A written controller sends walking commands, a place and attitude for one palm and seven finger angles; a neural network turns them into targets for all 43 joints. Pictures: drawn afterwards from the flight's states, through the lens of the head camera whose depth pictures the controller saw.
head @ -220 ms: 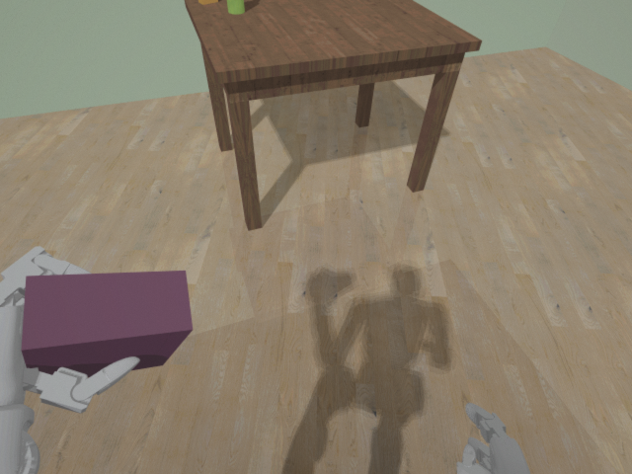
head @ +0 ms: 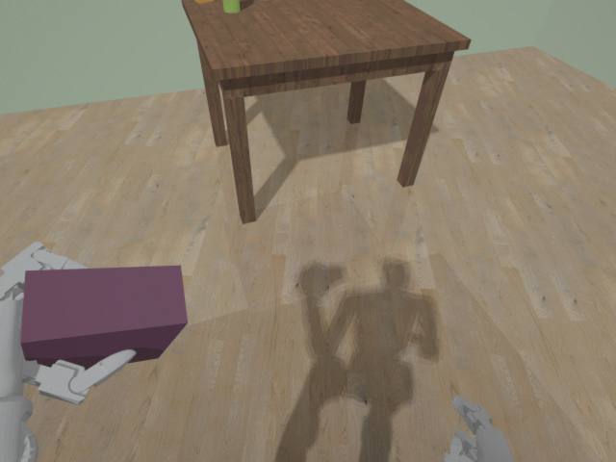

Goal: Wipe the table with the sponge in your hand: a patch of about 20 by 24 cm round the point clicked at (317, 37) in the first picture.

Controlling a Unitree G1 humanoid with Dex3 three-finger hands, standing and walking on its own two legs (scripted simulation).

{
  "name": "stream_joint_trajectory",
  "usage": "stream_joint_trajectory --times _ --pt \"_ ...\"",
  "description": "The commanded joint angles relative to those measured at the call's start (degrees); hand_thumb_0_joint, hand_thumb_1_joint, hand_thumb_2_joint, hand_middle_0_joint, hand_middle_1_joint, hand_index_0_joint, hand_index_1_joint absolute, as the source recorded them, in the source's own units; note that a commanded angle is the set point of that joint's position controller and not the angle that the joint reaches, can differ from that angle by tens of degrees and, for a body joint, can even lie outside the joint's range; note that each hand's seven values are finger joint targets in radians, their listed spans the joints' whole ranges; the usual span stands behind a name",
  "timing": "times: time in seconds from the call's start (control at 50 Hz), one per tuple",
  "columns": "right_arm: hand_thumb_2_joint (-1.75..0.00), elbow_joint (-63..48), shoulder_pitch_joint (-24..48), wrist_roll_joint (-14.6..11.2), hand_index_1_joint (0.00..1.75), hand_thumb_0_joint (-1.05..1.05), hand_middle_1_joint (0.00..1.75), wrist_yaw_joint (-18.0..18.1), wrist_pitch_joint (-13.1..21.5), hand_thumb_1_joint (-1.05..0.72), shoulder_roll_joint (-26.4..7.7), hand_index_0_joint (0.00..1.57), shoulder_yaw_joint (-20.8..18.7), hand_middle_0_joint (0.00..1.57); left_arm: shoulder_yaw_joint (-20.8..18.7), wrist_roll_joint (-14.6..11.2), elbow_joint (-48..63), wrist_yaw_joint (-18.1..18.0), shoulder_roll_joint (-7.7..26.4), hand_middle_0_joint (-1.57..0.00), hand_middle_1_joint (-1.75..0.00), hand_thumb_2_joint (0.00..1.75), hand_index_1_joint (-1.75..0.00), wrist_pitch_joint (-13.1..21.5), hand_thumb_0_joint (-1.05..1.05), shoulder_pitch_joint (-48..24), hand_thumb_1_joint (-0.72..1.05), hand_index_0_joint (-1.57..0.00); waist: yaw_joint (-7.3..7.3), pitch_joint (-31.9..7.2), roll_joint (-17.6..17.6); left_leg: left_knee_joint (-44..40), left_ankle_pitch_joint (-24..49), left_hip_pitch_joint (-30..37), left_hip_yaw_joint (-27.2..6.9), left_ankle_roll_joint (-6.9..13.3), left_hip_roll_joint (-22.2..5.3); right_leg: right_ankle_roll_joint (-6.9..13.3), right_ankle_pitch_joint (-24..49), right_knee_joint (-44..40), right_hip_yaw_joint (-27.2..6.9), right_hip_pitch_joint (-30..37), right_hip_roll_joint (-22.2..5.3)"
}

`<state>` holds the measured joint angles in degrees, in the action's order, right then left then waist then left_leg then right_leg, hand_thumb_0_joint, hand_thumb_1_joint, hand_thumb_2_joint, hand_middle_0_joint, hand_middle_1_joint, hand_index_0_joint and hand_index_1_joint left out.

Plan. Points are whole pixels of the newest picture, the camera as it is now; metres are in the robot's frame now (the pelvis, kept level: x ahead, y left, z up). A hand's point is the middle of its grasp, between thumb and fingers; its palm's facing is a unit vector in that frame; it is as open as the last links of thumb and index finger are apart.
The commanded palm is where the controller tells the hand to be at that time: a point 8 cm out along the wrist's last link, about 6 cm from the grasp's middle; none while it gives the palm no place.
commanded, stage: stand and wait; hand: left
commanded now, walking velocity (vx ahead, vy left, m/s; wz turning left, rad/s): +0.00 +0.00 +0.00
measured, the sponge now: (127, 320) +0.23 +0.21 +0.13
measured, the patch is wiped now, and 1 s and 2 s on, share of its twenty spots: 0.00 0.00 0.00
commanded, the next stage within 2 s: look at it before walking up in 0.04 s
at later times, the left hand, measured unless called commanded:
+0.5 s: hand (85, 313) +0.22 +0.24 +0.15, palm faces +0.42 -0.82 -0.39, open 10.2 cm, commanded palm +0.17 +0.27 +0.18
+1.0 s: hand (189, 210) +0.37 +0.18 +0.15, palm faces +0.29 -0.86 -0.42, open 10.2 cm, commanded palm +0.31 +0.21 +0.18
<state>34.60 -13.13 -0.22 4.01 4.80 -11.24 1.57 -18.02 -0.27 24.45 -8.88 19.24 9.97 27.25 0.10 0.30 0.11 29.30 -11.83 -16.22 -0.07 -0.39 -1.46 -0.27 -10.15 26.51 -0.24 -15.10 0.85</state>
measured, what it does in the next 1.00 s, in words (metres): walks ahead: left foot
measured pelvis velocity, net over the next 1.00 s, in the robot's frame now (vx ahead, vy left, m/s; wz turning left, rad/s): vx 0.11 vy -0.04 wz -0.16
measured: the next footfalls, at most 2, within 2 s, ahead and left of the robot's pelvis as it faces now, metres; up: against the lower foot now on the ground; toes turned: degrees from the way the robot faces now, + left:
left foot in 0.84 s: +0.15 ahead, +0.10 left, +0.00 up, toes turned +3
right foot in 1.16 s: +0.24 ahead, -0.20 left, +0.00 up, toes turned -22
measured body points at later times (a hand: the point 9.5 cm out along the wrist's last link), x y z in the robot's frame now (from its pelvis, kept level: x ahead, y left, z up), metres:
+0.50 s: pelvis +0.01 +0.00 +0.00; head -0.01 +0.00 +0.45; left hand +0.19 +0.28 +0.17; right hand +0.16 -0.23 -0.09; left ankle +0.04 +0.12 -0.74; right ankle +0.04 -0.12 -0.73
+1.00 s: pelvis +0.11 -0.04 +0.00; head +0.12 -0.03 +0.45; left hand +0.34 +0.22 +0.18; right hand +0.23 -0.28 -0.09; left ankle +0.11 +0.10 -0.74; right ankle +0.08 -0.14 -0.68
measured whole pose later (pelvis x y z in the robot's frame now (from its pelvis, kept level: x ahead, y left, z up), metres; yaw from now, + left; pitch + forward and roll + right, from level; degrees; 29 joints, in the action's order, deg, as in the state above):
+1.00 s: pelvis +0.11 -0.04 +0.00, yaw -9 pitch +0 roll +0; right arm 34.7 -12.7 0.1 3.9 5.4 -9.6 1.1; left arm -20.4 0.4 24.6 -9.4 20.4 10.4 25.9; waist -0.2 0.7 -0.8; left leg 29.4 -17.3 -11.3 11.0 -1.3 -6.5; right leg -0.1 -24.3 58.7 4.2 -26.0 -1.8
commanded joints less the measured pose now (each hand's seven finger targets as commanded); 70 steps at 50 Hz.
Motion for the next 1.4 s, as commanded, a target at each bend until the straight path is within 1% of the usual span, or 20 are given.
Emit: stream_joint_trajectory --times 0.0,0.32,0.44,0.52,0.54,0.58,0.6,0.62,0.78,0.82,0.86,0.9,0.96,1.1,1.12,1.14,1.16,1.18,1.3,1.38 --pt "-0.90 -9.0 5.6 0.2 0.30 0.00 0.30 0.6 3.1 -0.90 -6.8 0.20 -2.7 0.20 -5.9 -0.4 14.3 -1.2 9.1 -1.20 -1.60 1.30 -1.60 4.6 0.00 -5.8 0.10 -1.20 0.01 -5.5 4.4 -8.1 -3.2 -2.7 -2.2 1.3 -3.4 0.2 -1.7 -3.6 -2.6 5.3 -2.7" --pt "-0.90 -8.9 5.6 0.5 0.30 0.00 0.30 0.7 2.8 -0.90 -7.0 0.20 -2.9 0.20 -6.0 -0.3 13.4 -1.2 9.2 -1.20 -1.60 1.30 -1.60 4.6 0.00 -6.3 0.10 -1.20 -0.19 -5.2 3.2 -8.2 -17.3 -3.0 -2.2 2.3 -4.5 1.4 -13.1 -3.2 -4.5 2.0 -3.1" --pt "-0.90 -8.5 5.1 0.9 0.30 0.00 0.30 1.7 2.5 -0.90 -7.5 0.20 -3.0 0.20 -5.5 0.4 13.6 -1.8 8.2 -1.20 -1.60 1.30 -1.60 4.2 0.00 -8.3 0.10 -1.20 -0.95 -2.2 11.5 -13.7 -27.3 -1.3 -13.5 7.4 -14.1 1.2 -14.2 11.2 2.8 -5.1 1.1" --pt "-0.90 -8.6 5.7 0.9 0.30 0.00 0.30 1.2 2.2 -0.90 -7.4 0.20 -2.9 0.20 -4.6 0.7 12.2 -1.2 7.9 -1.20 -1.60 1.30 -1.60 3.9 0.00 -8.4 0.10 -1.20 -0.50 -1.1 11.2 -9.3 -28.3 -8.9 -5.2 5.3 -11.8 2.1 -14.9 6.1 4.2 2.9 0.2" --pt "-0.90 -8.6 5.6 0.9 0.30 0.00 0.30 1.1 2.1 -0.90 -7.2 0.20 -2.9 0.20 -4.9 0.7 12.3 -1.2 8.5 -1.20 -1.60 1.30 -1.60 4.1 0.00 -9.0 0.10 -1.20 -0.28 -0.9 7.5 -4.1 -27.0 -10.0 -2.2 4.0 -9.4 3.4 -17.3 2.4 0.6 3.4 -1.4" --pt "-0.90 -8.7 6.1 0.9 0.30 0.00 0.30 0.8 2.0 -0.90 -6.2 0.20 -3.0 0.20 -5.5 0.6 11.4 -1.1 9.7 -1.20 -1.60 1.30 -1.60 3.7 0.00 -9.2 0.10 -1.20 0.38 1.0 -10.3 15.0 -20.9 -17.1 6.1 0.7 -1.3 10.1 -29.5 -9.4 -23.4 2.9 -12.7" --pt "-0.90 -8.7 6.8 0.7 0.30 0.00 0.30 0.5 2.4 -0.90 -6.0 0.20 -2.7 0.20 -6.6 0.4 13.1 -1.7 11.7 -1.20 -1.60 1.30 -1.60 4.1 0.00 -10.5 0.10 -1.20 0.64 -0.1 -13.4 24.0 -17.6 -20.6 5.5 0.0 -0.6 14.0 -22.8 -13.0 -33.4 7.3 -18.8" --pt "-0.90 -8.3 6.8 0.9 0.30 0.00 0.30 0.3 2.6 -0.90 -6.1 0.20 -2.5 0.20 -7.5 0.4 13.5 -1.9 12.3 -1.20 -1.60 1.30 -1.60 4.8 0.00 -10.5 0.10 -1.20 0.43 -2.1 -8.7 27.7 -18.3 -21.9 2.1 -0.2 -1.9 16.0 -19.2 -12.6 -33.9 9.8 -20.6" --pt "-0.90 -9.0 5.3 0.9 0.30 0.00 0.30 1.1 1.2 -0.90 -5.7 0.20 -2.3 0.20 -7.0 -0.7 15.3 -1.6 10.1 -1.20 -1.60 1.30 -1.60 5.8 0.00 -7.1 0.10 -1.20 -0.70 -4.8 -1.2 -3.6 -5.4 8.3 8.8 0.4 -2.4 7.6 -10.4 -1.7 -9.6 -2.1 -8.6" --pt "-0.90 -9.5 4.4 0.7 0.30 0.00 0.30 1.4 1.3 -0.90 -8.5 0.20 -3.5 0.20 -7.5 -1.0 16.3 -1.7 9.7 -1.20 -1.60 1.30 -1.60 6.6 0.00 -6.9 0.10 -1.20 -1.17 -5.6 14.5 -11.0 -7.9 20.7 -10.5 6.6 -15.9 2.7 -13.0 18.0 -1.7 -15.9 -0.4" --pt "-0.90 -8.7 5.6 0.8 0.30 0.00 0.30 1.1 2.2 -0.90 -6.3 0.20 -2.8 0.20 -7.1 -0.2 14.6 -1.3 10.9 -1.20 -1.60 1.30 -1.60 6.9 0.00 -9.0 0.10 -1.20 -1.51 -1.1 17.5 -19.1 -19.2 14.3 -24.9 12.6 -26.5 1.2 -21.6 35.7 -0.3 -23.1 -3.0" --pt "-0.90 -7.6 4.6 0.5 0.30 0.00 0.30 0.6 3.0 -0.90 -6.4 0.20 -3.4 0.20 -5.8 0.4 14.9 -0.9 9.7 -1.20 -1.60 1.30 -1.60 6.3 0.00 -8.0 0.10 -1.20 -1.32 1.2 9.9 -16.7 -9.8 14.9 -17.0 12.9 -24.8 0.4 -17.1 37.5 0.2 -27.0 -6.0" --pt "-0.90 -7.6 4.1 0.5 0.30 0.00 0.30 0.3 3.9 -0.90 -6.9 0.20 -3.7 0.20 -5.9 0.7 19.5 -1.0 9.5 -1.20 -1.60 1.30 -1.60 5.3 0.00 -6.9 0.10 -1.20 -0.53 -2.0 12.6 -13.7 3.6 15.3 -2.0 9.3 -19.8 -0.5 -11.9 29.7 5.3 -22.3 -6.4" --pt "-0.90 -8.3 4.9 0.4 0.30 0.00 0.30 0.2 3.0 -0.90 -6.2 0.20 -3.9 0.20 -10.1 -0.3 14.8 -0.7 11.8 -1.20 -1.60 1.30 -1.60 4.6 0.00 -2.8 0.10 -1.20 0.05 -6.0 11.3 3.7 14.0 6.7 10.8 5.3 -14.8 0.4 -3.6 3.6 15.6 5.6 0.3" --pt "-0.90 -8.2 5.1 0.0 0.30 0.00 0.30 0.1 2.6 -0.90 -5.7 0.20 -4.1 0.20 -10.7 -0.4 14.1 -0.7 12.4 -1.20 -1.60 1.30 -1.60 4.2 0.00 -2.2 0.10 -1.20 1.08 -8.7 4.2 15.4 10.6 1.0 11.9 4.3 -12.5 1.9 -2.7 1.3 10.7 14.0 -2.3" --pt "-0.90 -8.8 5.1 -0.3 0.30 0.00 0.30 -0.2 2.0 -0.90 -4.3 0.20 -4.1 0.20 -11.8 0.0 15.3 -0.9 14.3 -1.20 -1.60 1.30 -1.60 4.2 0.00 -3.3 0.10 -1.20 0.79 -11.5 -9.6 32.8 -2.2 -12.2 13.9 2.2 -6.6 7.6 1.9 -1.3 -9.1 22.8 -14.3" --pt "-0.90 -10.5 7.0 -0.1 0.30 0.00 0.30 -0.7 2.3 -0.90 -4.2 0.20 -3.5 0.20 -14.4 -0.8 14.1 -1.2 15.5 -1.20 -1.60 1.30 -1.60 4.4 0.00 -0.9 0.10 -1.20 1.41 -12.1 -14.6 44.5 -20.4 -24.4 7.2 1.1 -1.7 13.3 9.0 -5.4 -28.7 25.4 -23.9" --pt "-0.90 -9.2 7.2 0.0 0.30 0.00 0.30 -1.1 2.2 -0.90 -5.2 0.20 -4.2 0.20 -14.6 -2.1 16.2 -0.8 15.5 -1.20 -1.60 1.30 -1.60 5.2 0.00 -1.3 0.10 -1.20 1.45 -11.0 -10.5 48.8 -18.7 -24.6 0.3 0.4 -4.4 13.2 3.3 -7.4 -30.1 21.5 -25.1" --pt "-0.90 -6.8 7.5 0.5 0.30 0.00 0.30 -1.2 -1.2 -0.90 -5.4 0.20 -3.8 0.20 -13.5 -0.9 19.7 -0.8 13.3 -1.20 -1.60 1.30 -1.60 7.1 0.00 0.8 0.10 -1.20 -1.36 -5.5 -3.5 41.7 -6.8 -24.9 0.2 -2.0 -9.1 10.5 11.6 -7.8 -4.7 9.2 -20.6" --pt "-0.90 -8.5 6.9 0.5 0.30 0.00 0.30 -0.7 -0.8 -0.90 -4.9 0.20 -4.0 0.20 -13.1 -1.3 19.1 -1.6 13.0 -1.20 -1.60 1.30 -1.60 6.8 0.00 0.9 0.10 -1.20 0.18 -5.9 -6.5 19.4 -3.9 -16.6 7.2 -0.9 -6.9 9.5 15.1 -6.5 0.2 9.8 -18.3"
